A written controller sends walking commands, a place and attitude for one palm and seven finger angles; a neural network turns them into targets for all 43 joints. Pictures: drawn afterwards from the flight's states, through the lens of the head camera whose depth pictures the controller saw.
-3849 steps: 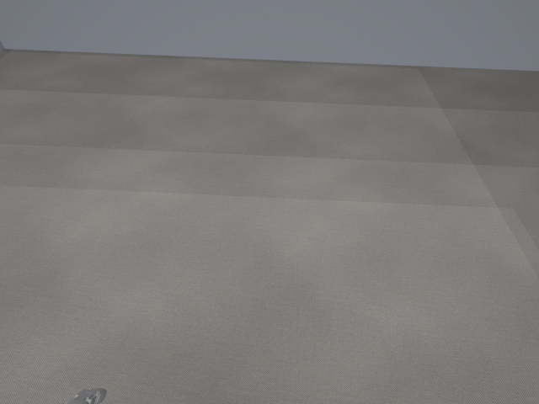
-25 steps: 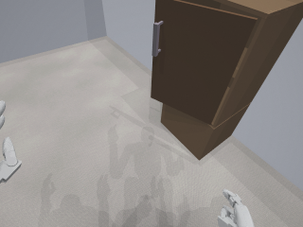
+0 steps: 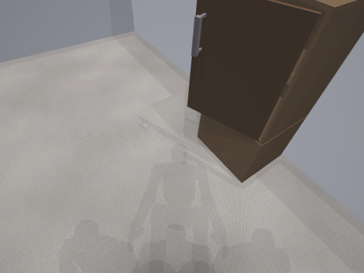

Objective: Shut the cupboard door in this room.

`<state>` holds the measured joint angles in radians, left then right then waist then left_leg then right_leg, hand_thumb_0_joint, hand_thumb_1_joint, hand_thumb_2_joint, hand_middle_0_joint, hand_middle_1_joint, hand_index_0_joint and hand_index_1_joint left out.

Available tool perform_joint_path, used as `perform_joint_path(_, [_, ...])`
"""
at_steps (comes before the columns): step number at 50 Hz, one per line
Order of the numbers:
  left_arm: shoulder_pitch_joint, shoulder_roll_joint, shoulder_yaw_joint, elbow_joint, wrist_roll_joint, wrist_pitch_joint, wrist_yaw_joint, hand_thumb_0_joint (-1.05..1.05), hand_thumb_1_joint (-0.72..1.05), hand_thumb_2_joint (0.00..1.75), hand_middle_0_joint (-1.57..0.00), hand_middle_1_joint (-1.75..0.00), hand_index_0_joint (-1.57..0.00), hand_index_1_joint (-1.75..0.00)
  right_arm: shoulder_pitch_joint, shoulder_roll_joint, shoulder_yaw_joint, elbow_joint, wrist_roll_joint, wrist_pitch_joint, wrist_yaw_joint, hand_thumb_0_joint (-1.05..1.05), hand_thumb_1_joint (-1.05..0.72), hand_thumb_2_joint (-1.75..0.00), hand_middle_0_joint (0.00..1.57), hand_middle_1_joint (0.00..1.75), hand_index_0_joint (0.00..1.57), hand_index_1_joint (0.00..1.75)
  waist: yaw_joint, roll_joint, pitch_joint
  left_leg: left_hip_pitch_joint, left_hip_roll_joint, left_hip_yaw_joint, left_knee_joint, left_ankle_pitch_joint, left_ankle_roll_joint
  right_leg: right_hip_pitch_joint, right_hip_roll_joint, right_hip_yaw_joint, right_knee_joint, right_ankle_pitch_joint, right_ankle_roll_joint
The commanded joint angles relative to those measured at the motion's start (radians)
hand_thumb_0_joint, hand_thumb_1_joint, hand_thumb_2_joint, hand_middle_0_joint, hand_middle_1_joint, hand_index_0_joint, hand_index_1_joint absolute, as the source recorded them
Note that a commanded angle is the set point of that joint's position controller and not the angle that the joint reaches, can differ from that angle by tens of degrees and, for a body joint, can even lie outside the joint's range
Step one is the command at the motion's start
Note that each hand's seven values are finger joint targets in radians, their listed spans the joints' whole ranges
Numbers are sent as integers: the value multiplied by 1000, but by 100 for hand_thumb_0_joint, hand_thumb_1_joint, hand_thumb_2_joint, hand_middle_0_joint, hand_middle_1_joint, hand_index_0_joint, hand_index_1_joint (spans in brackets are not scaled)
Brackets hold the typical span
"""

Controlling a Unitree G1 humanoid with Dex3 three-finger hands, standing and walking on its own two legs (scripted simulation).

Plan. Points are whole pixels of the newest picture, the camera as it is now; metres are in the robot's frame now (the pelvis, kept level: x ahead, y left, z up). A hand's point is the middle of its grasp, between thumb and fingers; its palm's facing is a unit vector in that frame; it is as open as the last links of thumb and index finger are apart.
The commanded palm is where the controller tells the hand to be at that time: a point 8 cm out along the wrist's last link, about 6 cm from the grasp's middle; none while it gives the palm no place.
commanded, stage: let the arm hang, fingers relaxed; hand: left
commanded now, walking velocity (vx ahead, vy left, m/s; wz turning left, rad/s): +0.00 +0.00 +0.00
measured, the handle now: (199, 35) +0.95 -0.02 +0.07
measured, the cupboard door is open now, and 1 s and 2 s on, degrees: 20 20 20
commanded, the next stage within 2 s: look to check the result in 0.62 s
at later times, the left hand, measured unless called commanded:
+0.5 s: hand out of the picture +0.00 +0.17 -0.18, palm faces +0.00 -0.99 -0.17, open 7.3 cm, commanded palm none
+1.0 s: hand out of the picture +0.03 +0.21 -0.17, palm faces -0.03 -0.97 -0.24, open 7.4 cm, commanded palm none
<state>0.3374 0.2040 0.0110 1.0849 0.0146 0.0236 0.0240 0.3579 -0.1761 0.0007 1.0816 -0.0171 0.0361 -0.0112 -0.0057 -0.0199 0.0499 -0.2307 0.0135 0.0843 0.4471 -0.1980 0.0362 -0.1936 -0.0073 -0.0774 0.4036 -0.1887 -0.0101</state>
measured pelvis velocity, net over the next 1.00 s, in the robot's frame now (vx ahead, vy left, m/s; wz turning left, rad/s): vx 0.02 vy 0.01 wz -0.03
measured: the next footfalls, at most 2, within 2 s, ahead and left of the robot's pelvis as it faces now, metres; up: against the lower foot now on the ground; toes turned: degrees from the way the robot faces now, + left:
none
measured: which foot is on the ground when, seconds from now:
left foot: down 0.00-1.00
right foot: down 0.00-1.00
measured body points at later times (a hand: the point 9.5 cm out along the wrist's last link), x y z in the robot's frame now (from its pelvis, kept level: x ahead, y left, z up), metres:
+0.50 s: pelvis +0.00 +0.01 +0.00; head -0.01 +0.01 +0.45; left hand +0.00 +0.22 -0.16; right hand -0.02 -0.20 -0.16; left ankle +0.03 +0.09 -0.74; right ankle +0.02 -0.12 -0.74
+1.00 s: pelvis +0.02 +0.01 +0.00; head +0.02 +0.01 +0.45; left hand +0.03 +0.26 -0.15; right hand +0.01 -0.23 -0.15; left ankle +0.03 +0.09 -0.74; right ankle +0.02 -0.12 -0.74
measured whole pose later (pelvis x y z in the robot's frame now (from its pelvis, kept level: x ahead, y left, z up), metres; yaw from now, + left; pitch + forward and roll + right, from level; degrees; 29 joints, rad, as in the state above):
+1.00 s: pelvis +0.02 +0.01 +0.00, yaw -2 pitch -2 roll +0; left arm 0.25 0.20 0.01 1.14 0.02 -0.01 0.03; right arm 0.26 -0.20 -0.01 1.12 -0.01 0.00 -0.02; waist -0.01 0.01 0.04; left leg -0.16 0.00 0.12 0.38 -0.19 0.05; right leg -0.16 -0.02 -0.04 0.38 -0.19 0.01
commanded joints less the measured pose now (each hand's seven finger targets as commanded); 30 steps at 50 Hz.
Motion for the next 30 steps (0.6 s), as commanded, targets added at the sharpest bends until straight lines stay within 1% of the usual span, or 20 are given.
perform_joint_path(1, [19,86,17,-11,-2,-29,4,0,90,90,-20,-30,-20,-30,17,-114,-25,-43,3,-30,-16,0,-90,-90,20,30,20,30,-2,40,19,-32,102,-128,-154,-149,3,-16,-84,122,-105,-101,-35])
perform_joint_path(2, [25,74,15,0,-2,-29,5,0,90,90,-20,-30,-20,-30,26,-101,-24,-32,2,-30,-17,0,-90,-90,20,30,20,30,-5,24,24,-28,102,-125,-156,-147,4,-26,-85,122,-103,-105,-34])
perform_joint_path(7, [48,55,16,27,1,-26,10,0,90,90,-20,-30,-20,-30,54,-84,-25,-8,1,-28,-20,0,-90,-90,20,30,20,30,-6,4,47,-40,104,-126,-165,-182,9,-55,-78,124,-95,-133,-29])
perform_joint_path(8, [54,48,15,29,1,-27,11,0,90,90,-20,-30,-20,-30,60,-82,-26,-6,0,-30,-20,0,-90,-90,20,30,20,30,-6,7,42,-36,105,-129,-169,-181,10,-59,-76,124,-88,-129,-28])
perform_joint_path(10, [58,39,16,32,2,-25,13,0,90,90,-20,-30,-20,-30,57,-76,-26,-2,0,-32,-22,0,-90,-90,20,30,20,30,-4,25,55,-41,113,-141,-186,-195,14,-64,-71,117,-74,-104,-26])
perform_joint_path(11, [64,42,16,32,3,-26,14,0,90,90,-20,-30,-20,-30,61,-75,-26,-1,2,-32,-21,0,-90,-90,20,30,20,30,-2,16,49,-46,114,-139,-183,-191,14,-53,-71,115,-70,-95,-25])
perform_joint_path(12, [67,31,16,34,4,-25,14,0,90,90,-20,-30,-20,-30,54,-68,-26,0,0,-32,-21,0,-90,-90,20,30,20,30,-1,21,62,-50,110,-137,-185,-198,13,-67,-70,119,-70,-101,-23])
perform_joint_path(13, [66,29,16,33,4,-26,15,0,90,90,-20,-30,-20,-30,59,-66,-26,0,0,-33,-21,0,-90,-90,20,30,20,30,-4,11,60,-49,112,-138,-189,-194,13,-67,-69,119,-67,-94,-23])
perform_joint_path(15, [66,23,17,31,5,-26,16,0,90,90,-20,-30,-20,-30,54,-60,-27,2,0,-34,-21,0,-90,-90,20,30,20,30,-2,23,71,-54,111,-138,-192,-202,12,-74,-69,118,-65,-91,-20])
perform_joint_path(16, [71,29,18,30,6,-28,17,0,90,90,-20,-30,-20,-30,53,-64,-27,-3,2,-34,-20,0,-90,-90,20,30,20,30,0,17,63,-48,108,-134,-182,-180,14,-67,-71,120,-67,-78,-22])
perform_joint_path(18, [62,20,16,27,5,-32,17,0,90,90,-20,-30,-20,-30,53,-53,-26,0,1,-36,-20,0,-90,-90,20,30,20,30,-6,6,58,-33,104,-125,-174,-150,10,-74,-75,125,-69,-70,-22])
perform_joint_path(20, [60,18,17,25,5,-31,17,0,90,90,-20,-30,-20,-30,44,-55,-26,1,0,-37,-20,0,-90,-90,20,30,20,30,-6,36,73,-33,105,-126,-185,-168,7,-89,-73,124,-70,-76,-19])
perform_joint_path(21, [59,28,19,21,7,-32,18,0,90,90,-20,-30,-20,-30,46,-57,-28,-3,3,-36,-18,0,-90,-90,20,30,20,30,-5,30,73,-39,106,-126,-180,-165,9,-79,-72,123,-71,-68,-20])
perform_joint_path(24, [51,25,18,21,5,-34,16,0,90,90,-20,-30,-20,-30,35,-55,-27,-2,1,-38,-19,0,-90,-90,20,30,20,30,-6,22,75,-28,100,-119,-174,-137,6,-84,-78,129,-77,-65,-20])
perform_joint_path(26, [46,39,19,18,5,-38,15,0,90,90,-20,-30,-20,-30,32,-68,-29,-6,4,-40,-19,0,-90,-90,20,30,20,30,-7,23,56,-12,100,-115,-164,-105,7,-68,-79,130,-80,-44,-22])
perform_joint_path(28, [38,38,19,18,4,-37,15,0,90,90,-20,-30,-20,-30,24,-71,-27,-4,2,-42,-19,0,-90,-90,20,30,20,30,-8,36,58,0,103,-117,-174,-101,5,-72,-80,128,-77,-40,-22])
perform_joint_path(30, [32,48,21,18,4,-39,13,0,90,90,-20,-30,-20,-30,16,-80,-30,-6,2,-45,-20,0,-90,-90,20,30,20,30,-7,44,37,14,105,-115,-173,-88,7,-56,-81,129,-76,-18,-22])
